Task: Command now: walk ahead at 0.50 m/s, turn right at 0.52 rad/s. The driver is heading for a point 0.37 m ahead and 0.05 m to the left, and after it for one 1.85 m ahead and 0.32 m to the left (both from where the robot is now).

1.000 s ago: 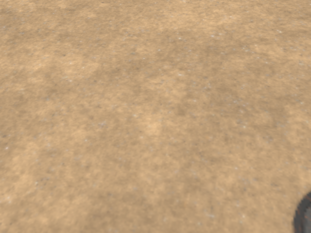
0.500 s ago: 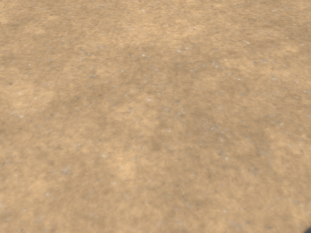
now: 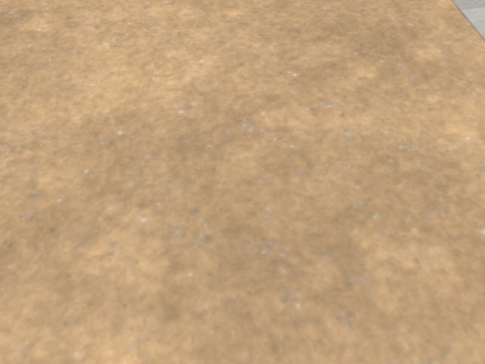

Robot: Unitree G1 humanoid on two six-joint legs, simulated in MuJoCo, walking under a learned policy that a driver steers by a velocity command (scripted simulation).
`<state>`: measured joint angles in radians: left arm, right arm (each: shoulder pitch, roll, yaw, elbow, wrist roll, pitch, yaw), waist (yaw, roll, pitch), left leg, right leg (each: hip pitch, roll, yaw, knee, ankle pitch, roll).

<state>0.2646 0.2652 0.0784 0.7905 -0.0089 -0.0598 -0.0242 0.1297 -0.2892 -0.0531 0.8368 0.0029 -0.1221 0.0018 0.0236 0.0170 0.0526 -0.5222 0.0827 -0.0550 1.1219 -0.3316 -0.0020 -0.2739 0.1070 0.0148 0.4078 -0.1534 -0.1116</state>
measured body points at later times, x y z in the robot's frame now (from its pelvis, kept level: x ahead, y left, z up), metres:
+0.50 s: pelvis +0.30 +0.07 +0.00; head +0.33 +0.07 +0.45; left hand +0.42 +0.33 -0.11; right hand +0.38 -0.21 -0.12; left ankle +0.34 +0.14 -0.74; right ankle +0.26 -0.08 -0.66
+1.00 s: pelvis +0.58 +0.03 +0.00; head +0.60 +0.03 +0.45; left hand +0.62 +0.33 -0.10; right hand +0.76 -0.21 -0.11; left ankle +0.52 +0.17 -0.66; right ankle +0.61 -0.07 -0.74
